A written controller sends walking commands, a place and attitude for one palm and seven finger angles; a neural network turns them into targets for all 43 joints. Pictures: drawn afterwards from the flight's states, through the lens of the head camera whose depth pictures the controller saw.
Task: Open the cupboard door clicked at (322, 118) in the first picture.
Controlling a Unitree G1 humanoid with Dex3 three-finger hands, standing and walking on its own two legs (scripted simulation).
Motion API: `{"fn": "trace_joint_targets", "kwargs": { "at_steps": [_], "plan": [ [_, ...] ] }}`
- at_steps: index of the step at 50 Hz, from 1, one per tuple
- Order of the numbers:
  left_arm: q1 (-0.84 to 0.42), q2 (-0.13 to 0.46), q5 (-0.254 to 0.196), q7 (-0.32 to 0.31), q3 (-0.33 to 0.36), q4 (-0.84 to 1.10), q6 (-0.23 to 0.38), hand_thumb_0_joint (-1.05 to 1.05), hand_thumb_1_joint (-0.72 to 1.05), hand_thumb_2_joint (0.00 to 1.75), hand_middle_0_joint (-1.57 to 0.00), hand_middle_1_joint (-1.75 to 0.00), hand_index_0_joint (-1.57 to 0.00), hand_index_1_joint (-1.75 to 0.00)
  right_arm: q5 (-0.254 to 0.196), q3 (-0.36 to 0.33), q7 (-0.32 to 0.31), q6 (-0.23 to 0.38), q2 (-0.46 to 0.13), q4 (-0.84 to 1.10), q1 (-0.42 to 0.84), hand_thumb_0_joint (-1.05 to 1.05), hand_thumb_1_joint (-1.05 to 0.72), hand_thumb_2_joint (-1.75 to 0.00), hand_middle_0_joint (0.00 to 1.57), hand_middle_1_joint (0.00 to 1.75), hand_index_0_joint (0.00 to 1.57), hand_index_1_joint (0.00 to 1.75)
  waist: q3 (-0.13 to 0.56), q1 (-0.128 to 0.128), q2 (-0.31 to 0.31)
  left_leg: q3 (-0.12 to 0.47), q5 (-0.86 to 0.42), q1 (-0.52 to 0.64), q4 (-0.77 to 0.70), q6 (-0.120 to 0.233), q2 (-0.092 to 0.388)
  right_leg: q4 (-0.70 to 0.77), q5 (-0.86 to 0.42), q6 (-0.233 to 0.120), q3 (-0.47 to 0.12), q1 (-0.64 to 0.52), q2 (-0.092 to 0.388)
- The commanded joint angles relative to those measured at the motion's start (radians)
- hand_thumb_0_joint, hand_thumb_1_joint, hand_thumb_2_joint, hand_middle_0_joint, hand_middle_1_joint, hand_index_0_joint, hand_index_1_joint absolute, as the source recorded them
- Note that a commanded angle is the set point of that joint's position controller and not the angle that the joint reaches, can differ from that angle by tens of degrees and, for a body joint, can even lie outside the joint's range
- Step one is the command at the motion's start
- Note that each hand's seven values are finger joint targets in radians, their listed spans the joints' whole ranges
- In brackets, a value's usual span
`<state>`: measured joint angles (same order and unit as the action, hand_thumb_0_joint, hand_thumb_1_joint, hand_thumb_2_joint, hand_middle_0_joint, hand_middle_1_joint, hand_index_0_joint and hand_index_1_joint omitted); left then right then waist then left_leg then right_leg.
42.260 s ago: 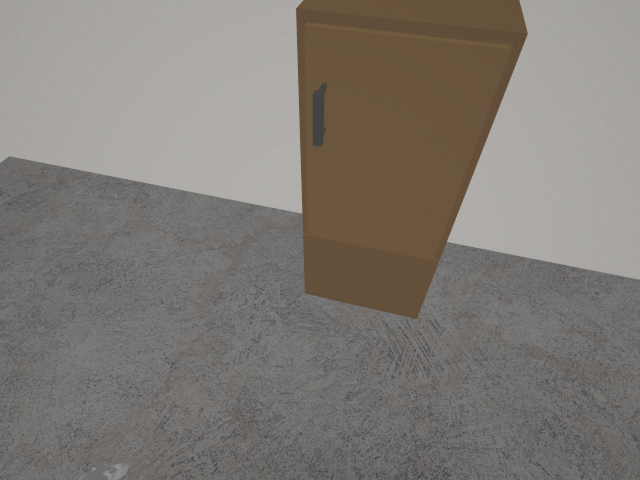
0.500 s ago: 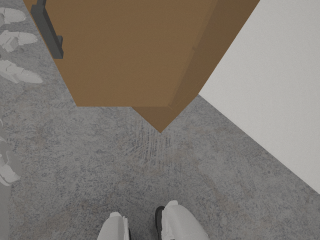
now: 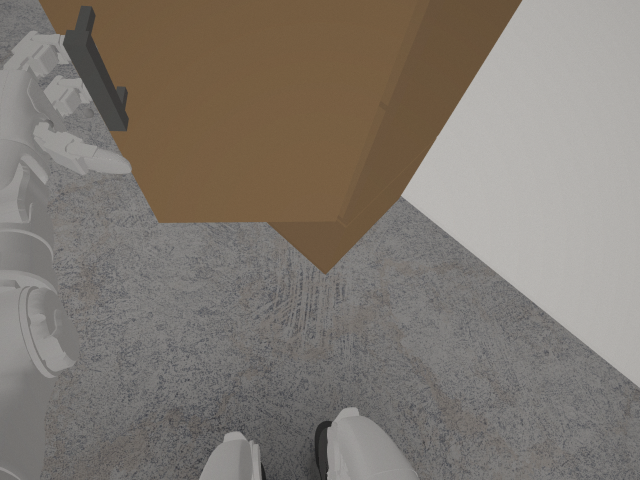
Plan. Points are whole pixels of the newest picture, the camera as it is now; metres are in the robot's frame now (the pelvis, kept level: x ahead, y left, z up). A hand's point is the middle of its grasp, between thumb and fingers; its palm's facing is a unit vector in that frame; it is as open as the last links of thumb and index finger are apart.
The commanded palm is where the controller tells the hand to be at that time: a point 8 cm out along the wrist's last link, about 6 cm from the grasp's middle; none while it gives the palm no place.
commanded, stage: slide the fingers in behind the handle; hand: left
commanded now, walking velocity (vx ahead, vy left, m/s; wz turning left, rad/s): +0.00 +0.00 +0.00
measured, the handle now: (103, 73) +0.57 +0.20 +0.09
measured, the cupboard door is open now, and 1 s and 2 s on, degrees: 46 46 48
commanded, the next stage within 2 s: close the thumb around the handle in 0.88 s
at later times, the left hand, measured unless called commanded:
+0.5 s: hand (108, 118) +0.51 +0.19 +0.08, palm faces -0.04 -1.00 -0.01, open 14.0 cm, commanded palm +0.50 +0.22 +0.08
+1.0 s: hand (121, 118) +0.51 +0.18 +0.08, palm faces -0.03 -1.00 -0.01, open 14.0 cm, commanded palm +0.49 +0.23 +0.08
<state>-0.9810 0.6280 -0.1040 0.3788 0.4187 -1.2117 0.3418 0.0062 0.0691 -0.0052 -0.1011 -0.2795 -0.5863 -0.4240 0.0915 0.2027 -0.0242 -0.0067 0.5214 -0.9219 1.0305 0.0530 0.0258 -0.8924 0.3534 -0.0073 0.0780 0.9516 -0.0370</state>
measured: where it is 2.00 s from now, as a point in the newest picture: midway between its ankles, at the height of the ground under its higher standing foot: outside the picture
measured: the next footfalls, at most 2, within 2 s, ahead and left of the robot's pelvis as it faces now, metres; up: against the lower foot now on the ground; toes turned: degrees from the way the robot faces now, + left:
none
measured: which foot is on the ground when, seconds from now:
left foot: down 0.00-1.00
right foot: down 0.00-1.00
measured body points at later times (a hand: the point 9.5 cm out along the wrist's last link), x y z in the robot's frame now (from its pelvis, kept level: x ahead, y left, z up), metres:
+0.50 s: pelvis +0.00 -0.01 +0.00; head +0.14 +0.02 +0.43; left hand +0.51 +0.25 +0.09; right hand +0.00 -0.27 -0.10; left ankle -0.03 +0.08 -0.67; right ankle +0.03 -0.12 -0.67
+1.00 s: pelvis -0.01 -0.01 +0.00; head +0.13 +0.01 +0.43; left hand +0.51 +0.23 +0.09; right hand -0.02 -0.27 -0.10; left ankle -0.03 +0.08 -0.67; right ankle +0.03 -0.12 -0.67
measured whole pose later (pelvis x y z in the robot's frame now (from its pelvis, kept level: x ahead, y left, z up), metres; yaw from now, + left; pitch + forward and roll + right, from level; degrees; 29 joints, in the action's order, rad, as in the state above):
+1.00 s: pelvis -0.01 -0.01 +0.00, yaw +0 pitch +22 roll -3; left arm -0.96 0.54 -0.10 0.29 0.38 -1.21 0.38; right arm 0.01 0.06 0.00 -0.08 -0.27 -0.60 -0.43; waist 0.09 0.19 -0.03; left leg -0.02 0.51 -0.89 1.01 0.04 0.02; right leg -0.91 0.36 -0.02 0.07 0.94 -0.03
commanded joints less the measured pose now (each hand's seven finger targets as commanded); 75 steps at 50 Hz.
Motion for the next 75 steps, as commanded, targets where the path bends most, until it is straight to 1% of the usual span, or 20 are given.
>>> {"fn": "trace_joint_targets", "kwargs": {
  "at_steps": [1, 5, 11, 14, 15, 19, 24, 30, 33, 36, 38, 45, 48, 49, 54, 58, 64, 68, 71, 75],
  "plan": [
    [-0.415, 0.246, -0.003, -0.017, 0.01, 0.213, 0.056, 0.0, -0.5, 0.3, -0.3, -1.2, -0.3, -1.2, 0.003, -0.075, -0.014, 0.007, -0.191, 0.037, -0.195, 0.0, -0.9, -0.9, 0.2, 0.3, 0.2, 0.3, 0.473, 0.003, -0.17, 0.077, -0.568, 0.329, -0.113, -0.042, 0.006, 0.041, -0.325, -0.017, -0.036, -0.261, -0.023],
    [-0.407, 0.23, -0.01, -0.027, 0.014, 0.241, 0.077, 0.0, -0.5, 0.3, -0.3, -1.2, -0.3, -1.2, 0.005, -0.08, -0.011, 0.012, -0.187, 0.035, -0.197, 0.0, -0.9, -0.9, 0.2, 0.3, 0.2, 0.3, 0.531, -0.003, -0.179, 0.079, -0.612, 0.368, -0.107, -0.046, 0.007, 0.037, -0.359, -0.019, -0.039, -0.288, -0.024],
    [-0.378, 0.159, -0.034, -0.02, -0.019, 0.228, 0.074, 0.0, -0.5, 0.3, -0.3, -1.2, -0.3, -1.2, 0.002, -0.085, -0.008, 0.016, -0.183, 0.03, -0.185, 0.0, -0.9, -0.9, 0.2, 0.3, 0.2, 0.3, 0.492, 0.004, -0.127, 0.067, -0.555, 0.336, -0.116, -0.034, 0.002, 0.053, -0.356, -0.016, -0.044, -0.305, -0.023],
    [-0.444, 0.11, -0.027, -0.029, -0.069, 0.238, 0.079, 0.0, -0.5, 0.3, -0.3, -1.2, -0.3, -1.2, 0.003, -0.085, -0.008, 0.022, -0.179, 0.014, -0.183, 0.0, -0.9, -0.9, 0.2, 0.3, 0.2, 0.3, 0.471, 0.025, -0.157, 0.076, -0.545, 0.359, -0.116, -0.037, 0.003, 0.052, -0.329, -0.015, -0.04, -0.254, -0.02],
    [-0.41, 0.145, -0.026, -0.034, -0.033, 0.221, 0.078, 0.0, -0.5, 0.3, -0.3, -1.2, -0.3, -1.2, 0.004, -0.087, -0.009, 0.023, -0.183, 0.013, -0.186, 0.0, -0.9, -0.9, 0.2, 0.3, 0.2, 0.3, 0.473, 0.009, -0.143, 0.075, -0.538, 0.348, -0.116, -0.038, 0.002, 0.052, -0.325, -0.018, -0.041, -0.269, -0.02],
    [-0.419, 0.103, -0.031, -0.032, -0.063, 0.252, 0.089, 0.0, -0.5, 0.3, -0.3, -1.2, -0.3, -1.2, 0.005, -0.089, -0.006, 0.028, -0.179, 0.011, -0.182, 0.0, -0.9, -0.9, 0.2, 0.3, 0.2, 0.3, 0.511, 0.006, -0.17, 0.079, -0.59, 0.383, -0.112, -0.044, 0.002, 0.043, -0.352, -0.02, -0.04, -0.272, -0.018],
    [-0.427, 0.053, -0.03, -0.05, -0.095, 0.224, 0.082, 0.0, -0.5, 0.3, -0.3, -1.2, -0.3, -1.2, 0.004, -0.091, -0.003, 0.03, -0.177, 0.003, -0.178, 0.0, -0.9, -0.9, 0.2, 0.3, 0.2, 0.3, 0.471, 0.016, -0.158, 0.088, -0.573, 0.386, -0.115, -0.048, 0.004, 0.044, -0.312, -0.019, -0.032, -0.222, -0.017],
    [-0.403, 0.148, 0.004, -0.096, -0.018, 0.188, 0.081, 0.0, -0.5, 0.3, -0.3, -1.2, -0.3, -1.2, 0.008, -0.083, -0.001, 0.034, -0.177, 0.02, -0.185, 0.0, -0.9, -0.9, 0.2, 0.3, 0.2, 0.3, 0.479, -0.004, -0.107, 0.069, -0.513, 0.288, -0.117, -0.035, -0.008, 0.034, -0.332, -0.019, -0.045, -0.304, -0.012],
    [-0.384, 0.17, 0.006, -0.092, -0.002, 0.229, 0.099, 0.0, -0.5, 0.3, -0.3, -1.2, -0.3, -1.2, 0.006, -0.085, -0.001, 0.034, -0.175, 0.034, -0.181, 0.0, -0.9, -0.9, 0.2, 0.3, 0.2, 0.3, 0.524, -0.021, -0.135, 0.066, -0.561, 0.32, -0.117, -0.039, -0.006, 0.029, -0.368, -0.02, -0.049, -0.328, -0.013],
    [-0.372, 0.159, -0.007, -0.081, -0.003, 0.211, 0.092, 0.0, -0.5, 0.3, -0.3, -1.2, -0.3, -1.2, 0.003, -0.084, -0.001, 0.031, -0.178, 0.04, -0.174, 0.0, -0.9, -0.9, 0.2, 0.3, 0.2, 0.3, 0.48, -0.016, -0.096, 0.057, -0.503, 0.286, -0.125, -0.033, -0.006, 0.041, -0.343, -0.017, -0.05, -0.335, -0.016],
    [-0.404, 0.171, -0.011, -0.079, 0.001, 0.249, 0.103, 0.0, -0.5, 0.3, -0.3, -1.2, -0.3, -1.2, 0.003, -0.084, -0.004, 0.033, -0.178, 0.042, -0.175, 0.0, -0.9, -0.9, 0.2, 0.3, 0.2, 0.3, 0.507, -0.017, -0.129, 0.062, -0.512, 0.307, -0.129, -0.035, -0.007, 0.04, -0.345, -0.017, -0.053, -0.333, -0.014],
    [-0.403, 0.157, -0.006, -0.08, -0.013, 0.209, 0.103, 0.0, -0.5, 0.3, -0.3, -1.2, -0.3, -1.2, 0.002, -0.082, -0.009, 0.038, -0.178, 0.031, -0.178, 0.0, -0.9, -0.9, 0.2, 0.3, 0.2, 0.3, 0.464, -0.005, -0.101, 0.06, -0.458, 0.276, -0.133, -0.031, -0.008, 0.047, -0.308, -0.016, -0.052, -0.316, -0.012],
    [-0.422, 0.144, -0.005, -0.082, -0.022, 0.219, 0.11, 0.0, -0.5, 0.3, -0.3, -1.2, -0.3, -1.2, 0.006, -0.086, -0.009, 0.042, -0.18, 0.022, -0.182, 0.0, -0.9, -0.9, 0.2, 0.3, 0.2, 0.3, 0.494, -0.004, -0.144, 0.068, -0.485, 0.326, -0.127, -0.037, -0.006, 0.043, -0.297, -0.018, -0.049, -0.279, -0.012],
    [-0.419, 0.143, -0.004, -0.084, -0.026, 0.19, 0.103, 0.0, -0.5, 0.3, -0.3, -1.2, -0.3, -1.2, 0.005, -0.083, -0.01, 0.041, -0.18, 0.018, -0.179, 0.0, -0.9, -0.9, 0.2, 0.3, 0.2, 0.3, 0.458, 0.002, -0.128, 0.069, -0.465, 0.306, -0.128, -0.037, -0.005, 0.046, -0.282, -0.017, -0.048, -0.269, -0.011],
    [-0.451, 0.159, 0.003, -0.087, -0.022, 0.186, 0.101, 0.0, -0.22, 0.42, -0.32, -1.23, -0.32, -1.23, 0.007, -0.081, -0.013, 0.045, -0.185, 0.016, -0.185, 0.0, -0.9, -0.9, 0.2, 0.3, 0.2, 0.3, 0.461, 0.011, -0.121, 0.072, -0.443, 0.288, -0.127, -0.033, -0.008, 0.045, -0.271, -0.016, -0.049, -0.269, -0.01],
    [-0.473, 0.118, 0.0, -0.089, -0.051, 0.189, 0.099, 0.0, 0.0, 0.52, -0.34, -1.25, -0.34, -1.25, 0.01, -0.084, -0.011, 0.045, -0.185, 0.01, -0.189, 0.0, -0.9, -0.9, 0.2, 0.3, 0.2, 0.3, 0.474, 0.02, -0.15, 0.085, -0.489, 0.333, -0.12, -0.042, -0.001, 0.038, -0.271, -0.017, -0.04, -0.224, -0.01],
    [-0.411, 0.16, 0.003, -0.089, -0.008, 0.209, 0.099, 0.0, 0.34, 0.66, -0.36, -1.29, -0.36, -1.29, 0.01, -0.085, -0.005, 0.04, -0.182, 0.02, -0.192, 0.0, -0.9, -0.9, 0.2, 0.3, 0.2, 0.3, 0.518, -0.01, -0.15, 0.07, -0.534, 0.328, -0.114, -0.041, -0.004, 0.033, -0.332, -0.019, -0.045, -0.289, -0.014],
    [-0.401, 0.147, -0.004, -0.087, -0.016, 0.234, 0.104, 0.0, 0.56, 0.76, -0.38, -1.31, -0.38, -1.31, 0.007, -0.088, -0.004, 0.036, -0.182, 0.029, -0.185, 0.0, -0.9, -0.9, 0.2, 0.3, 0.2, 0.3, 0.517, -0.01, -0.14, 0.072, -0.54, 0.344, -0.122, -0.041, -0.002, 0.039, -0.333, -0.018, -0.044, -0.293, -0.016],
    [-0.413, 0.149, -0.006, -0.087, -0.02, 0.205, 0.095, 0.0, 0.73, 0.83, -0.39, -1.33, -0.39, -1.33, 0.005, -0.084, -0.006, 0.035, -0.184, 0.026, -0.183, 0.0, -0.9, -0.9, 0.2, 0.3, 0.2, 0.3, 0.452, 0.001, -0.102, 0.07, -0.464, 0.291, -0.133, -0.034, -0.005, 0.049, -0.293, -0.016, -0.045, -0.291, -0.016],
    [-0.401, 0.133, -0.006, -0.088, -0.023, 0.23, 0.106, 0.0, 0.9, 0.9, -0.4, -1.35, -0.4, -1.35, 0.009, -0.087, -0.005, 0.037, -0.18, 0.024, -0.185, 0.0, -0.9, -0.9, 0.2, 0.3, 0.2, 0.3, 0.504, -0.007, -0.146, 0.072, -0.541, 0.348, -0.122, -0.043, -0.002, 0.038, -0.327, -0.018, -0.042, -0.28, -0.015]
  ]
}}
